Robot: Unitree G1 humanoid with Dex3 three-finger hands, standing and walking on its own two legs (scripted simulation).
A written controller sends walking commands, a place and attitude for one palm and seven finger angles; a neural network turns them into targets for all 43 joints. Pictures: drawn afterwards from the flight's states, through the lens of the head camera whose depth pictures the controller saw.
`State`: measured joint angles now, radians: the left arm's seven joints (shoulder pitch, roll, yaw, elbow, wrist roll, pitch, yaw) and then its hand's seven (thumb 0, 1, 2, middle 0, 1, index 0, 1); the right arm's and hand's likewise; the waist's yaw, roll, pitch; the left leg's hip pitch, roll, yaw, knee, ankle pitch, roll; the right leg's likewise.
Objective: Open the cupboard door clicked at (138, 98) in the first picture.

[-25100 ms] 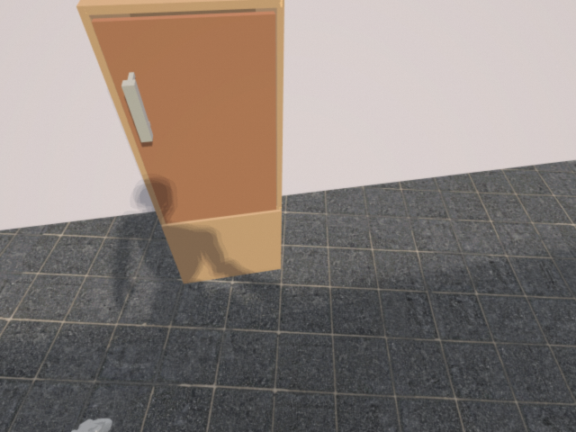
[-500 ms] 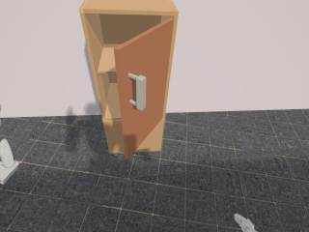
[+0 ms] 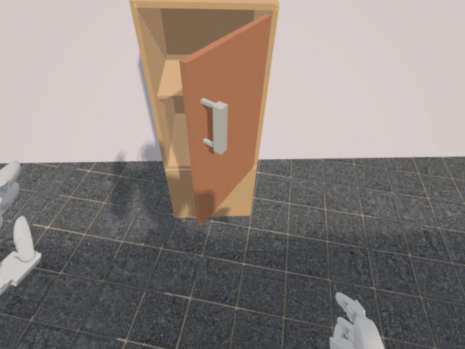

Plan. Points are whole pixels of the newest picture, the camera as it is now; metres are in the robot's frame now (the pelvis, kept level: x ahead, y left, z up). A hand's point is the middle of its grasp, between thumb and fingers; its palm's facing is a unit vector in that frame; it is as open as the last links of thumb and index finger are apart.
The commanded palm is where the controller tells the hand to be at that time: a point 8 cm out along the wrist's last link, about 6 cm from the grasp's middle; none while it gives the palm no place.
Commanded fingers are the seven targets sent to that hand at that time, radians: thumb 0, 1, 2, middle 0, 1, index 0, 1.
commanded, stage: let the arm hang, fingers relaxed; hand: left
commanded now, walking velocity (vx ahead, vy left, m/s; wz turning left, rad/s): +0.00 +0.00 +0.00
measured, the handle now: (213, 126) +0.60 +0.08 +0.05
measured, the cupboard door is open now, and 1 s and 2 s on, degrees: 53 53 53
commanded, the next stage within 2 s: look to check the result in 1.18 s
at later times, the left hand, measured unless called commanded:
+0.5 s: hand out of the picture -0.05 +0.16 -0.19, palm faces +0.05 -0.99 -0.14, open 7.2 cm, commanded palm none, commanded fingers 0.00 0.90 0.90 -0.20 -0.30 -0.20 -0.30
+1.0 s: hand out of the picture -0.03 +0.13 -0.18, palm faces +0.08 -0.98 -0.16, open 7.4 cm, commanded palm none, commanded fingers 0.00 0.90 0.90 -0.20 -0.30 -0.20 -0.30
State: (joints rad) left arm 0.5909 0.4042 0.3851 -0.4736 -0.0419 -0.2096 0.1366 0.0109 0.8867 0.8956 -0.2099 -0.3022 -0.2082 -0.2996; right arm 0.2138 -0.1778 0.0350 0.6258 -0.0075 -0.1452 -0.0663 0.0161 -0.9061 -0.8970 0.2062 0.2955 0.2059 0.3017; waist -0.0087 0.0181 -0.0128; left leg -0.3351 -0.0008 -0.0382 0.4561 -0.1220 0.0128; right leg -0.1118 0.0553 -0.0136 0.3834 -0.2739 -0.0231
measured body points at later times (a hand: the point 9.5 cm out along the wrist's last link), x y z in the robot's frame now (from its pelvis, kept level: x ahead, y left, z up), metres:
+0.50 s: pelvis +0.00 -0.01 +0.00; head +0.01 +0.02 +0.44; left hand -0.05 +0.21 -0.17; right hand +0.00 -0.26 -0.14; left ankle +0.07 +0.10 -0.74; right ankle -0.04 -0.11 -0.74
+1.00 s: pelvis +0.01 -0.02 +0.00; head +0.00 -0.02 +0.45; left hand -0.03 +0.18 -0.16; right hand -0.01 -0.21 -0.17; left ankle +0.07 +0.10 -0.74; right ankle -0.04 -0.11 -0.74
